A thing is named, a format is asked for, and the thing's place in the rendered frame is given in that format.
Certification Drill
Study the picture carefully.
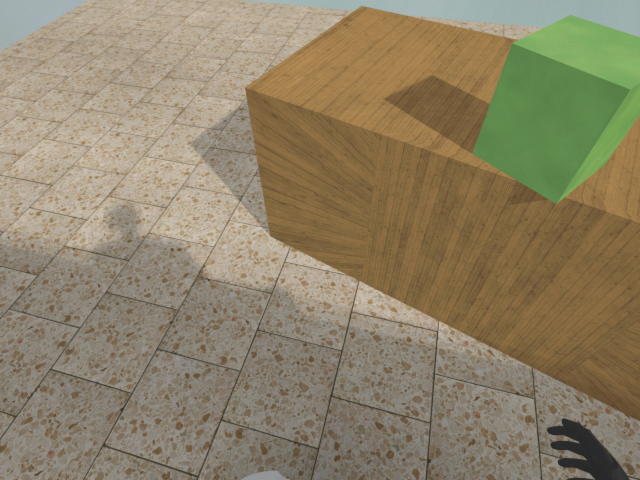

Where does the carton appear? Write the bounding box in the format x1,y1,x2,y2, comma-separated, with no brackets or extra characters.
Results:
472,15,640,204

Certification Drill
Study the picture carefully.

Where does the pedestal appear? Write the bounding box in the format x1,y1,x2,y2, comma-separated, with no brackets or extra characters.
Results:
245,6,640,421

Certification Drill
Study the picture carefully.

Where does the right robot hand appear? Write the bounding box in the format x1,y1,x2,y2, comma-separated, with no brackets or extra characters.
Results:
547,418,630,480

